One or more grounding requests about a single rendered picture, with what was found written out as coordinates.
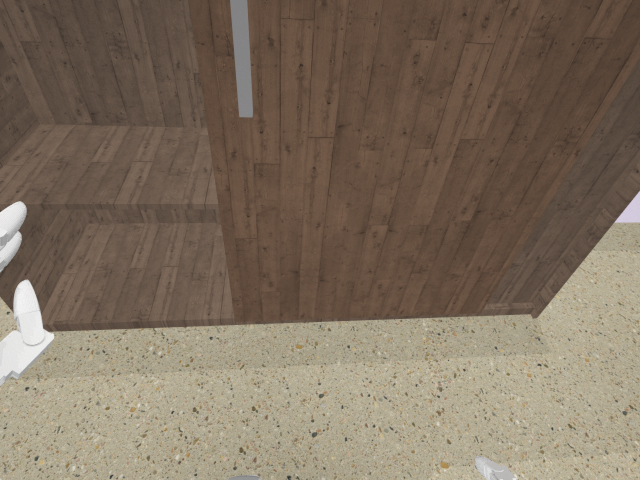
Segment wardrobe door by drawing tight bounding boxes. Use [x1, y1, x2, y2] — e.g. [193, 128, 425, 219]
[487, 58, 640, 304]
[189, 0, 640, 322]

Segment right robot hand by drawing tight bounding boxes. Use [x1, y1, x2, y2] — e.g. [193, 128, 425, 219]
[475, 456, 516, 480]

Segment left robot hand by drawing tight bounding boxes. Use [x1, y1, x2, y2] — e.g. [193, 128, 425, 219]
[0, 201, 54, 386]

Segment handle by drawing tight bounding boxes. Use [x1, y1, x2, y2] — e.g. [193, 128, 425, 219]
[230, 0, 253, 118]

